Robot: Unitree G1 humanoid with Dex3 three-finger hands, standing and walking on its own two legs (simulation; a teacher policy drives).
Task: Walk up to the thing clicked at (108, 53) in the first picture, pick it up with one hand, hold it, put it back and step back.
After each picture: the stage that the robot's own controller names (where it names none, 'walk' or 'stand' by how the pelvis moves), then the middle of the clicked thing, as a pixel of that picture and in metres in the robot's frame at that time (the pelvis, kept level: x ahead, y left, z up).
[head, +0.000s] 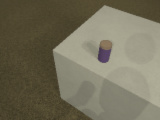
stand; (104, 51) +0.63 -0.12 -0.11
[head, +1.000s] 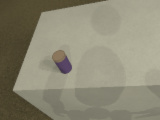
stand; (62, 62) +0.52 +0.18 -0.10
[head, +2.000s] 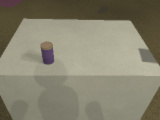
walk; (47, 53) +0.65 +0.20 -0.05
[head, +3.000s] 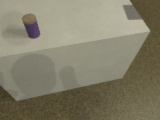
walk; (31, 26) +0.70 +0.23 -0.10
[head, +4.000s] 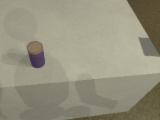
stand; (36, 55) +0.51 +0.21 -0.08
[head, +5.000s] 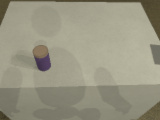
stand; (42, 58) +0.50 +0.20 -0.09
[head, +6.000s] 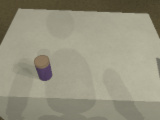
stand; (43, 68) +0.47 +0.19 -0.09
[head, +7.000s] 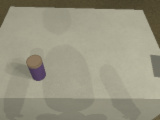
stand; (36, 68) +0.46 +0.21 -0.10
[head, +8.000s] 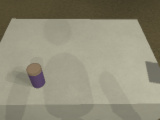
stand; (36, 76) +0.46 +0.22 -0.11
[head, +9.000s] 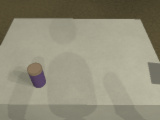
stand; (37, 75) +0.46 +0.22 -0.11
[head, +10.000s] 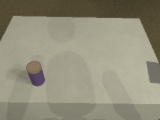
stand; (36, 74) +0.46 +0.23 -0.11
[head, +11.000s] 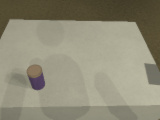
stand; (36, 77) +0.44 +0.23 -0.11
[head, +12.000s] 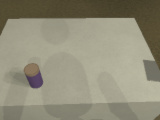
stand; (34, 76) +0.46 +0.23 -0.11
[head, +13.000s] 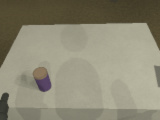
rise first; (42, 79) +0.46 +0.22 -0.11
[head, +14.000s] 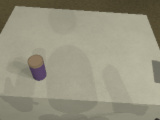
go down; (37, 68) +0.46 +0.22 -0.10
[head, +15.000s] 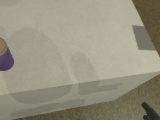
go down; out of the picture +0.45 +0.23 -0.03
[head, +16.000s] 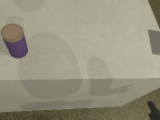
approach; (15, 42) +0.48 +0.21 -0.01
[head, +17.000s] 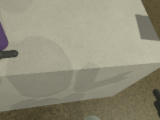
close; out of the picture +0.50 +0.22 +0.02
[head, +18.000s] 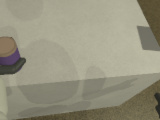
lift; (8, 56) +0.43 +0.20 +0.02
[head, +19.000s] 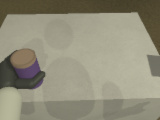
lift; (28, 69) +0.34 +0.17 +0.12
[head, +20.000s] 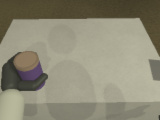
hold; (31, 71) +0.33 +0.16 +0.12
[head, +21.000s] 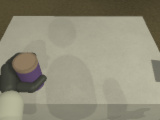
hold; (30, 73) +0.33 +0.17 +0.11
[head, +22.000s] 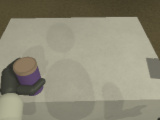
crouch; (29, 77) +0.33 +0.17 +0.09
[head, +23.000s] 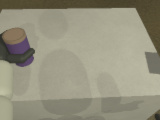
crouch; (19, 48) +0.42 +0.20 +0.11
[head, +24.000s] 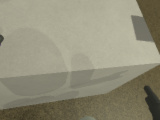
lower; out of the picture +0.49 +0.23 +0.00
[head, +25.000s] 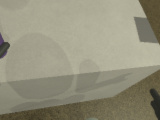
lower; out of the picture +0.48 +0.22 +0.01
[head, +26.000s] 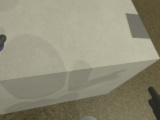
lower; out of the picture +0.50 +0.21 +0.01
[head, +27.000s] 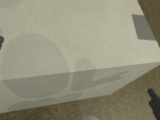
lower; out of the picture +0.49 +0.23 +0.01
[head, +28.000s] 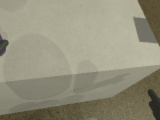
loosen; out of the picture +0.48 +0.22 +0.01
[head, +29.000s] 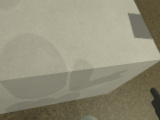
withdraw; out of the picture +0.49 +0.23 +0.01
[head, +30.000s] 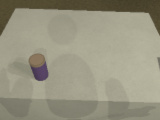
sink last; (39, 67) +0.46 +0.21 -0.06
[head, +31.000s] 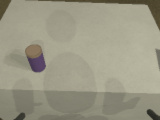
stand; (36, 59) +0.48 +0.21 -0.04
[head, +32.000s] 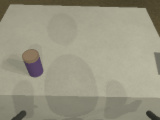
stand; (33, 63) +0.47 +0.22 -0.04
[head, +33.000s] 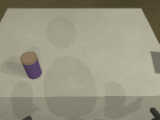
stand; (31, 65) +0.47 +0.23 -0.04
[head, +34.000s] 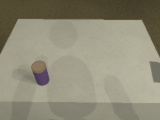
stand; (40, 73) +0.48 +0.21 -0.11
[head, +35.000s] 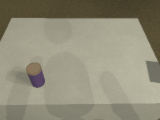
stand; (36, 75) +0.46 +0.22 -0.11
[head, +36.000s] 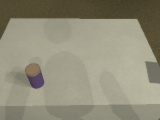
stand; (35, 76) +0.45 +0.23 -0.11
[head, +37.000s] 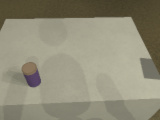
walk; (31, 75) +0.47 +0.24 -0.11
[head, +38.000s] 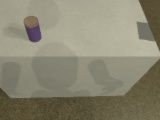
walk; (33, 29) +0.63 +0.26 -0.10
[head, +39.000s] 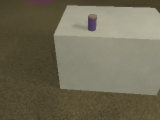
walk; (92, 22) +1.06 -0.01 -0.02
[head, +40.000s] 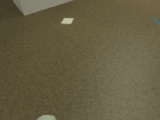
walk; out of the picture +2.54 +0.43 +0.07
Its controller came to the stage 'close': yes
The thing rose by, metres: 0.22
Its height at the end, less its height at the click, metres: +0.00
